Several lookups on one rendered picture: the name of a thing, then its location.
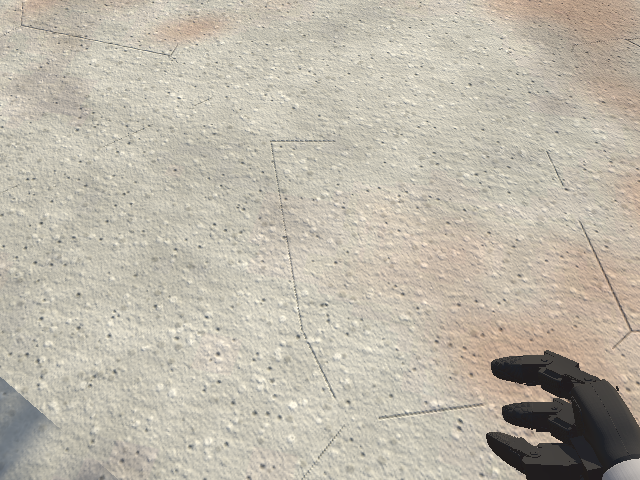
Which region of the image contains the robot right forearm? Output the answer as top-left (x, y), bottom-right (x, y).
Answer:
top-left (602, 458), bottom-right (640, 480)

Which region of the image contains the robot right hand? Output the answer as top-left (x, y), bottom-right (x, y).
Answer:
top-left (486, 350), bottom-right (640, 480)

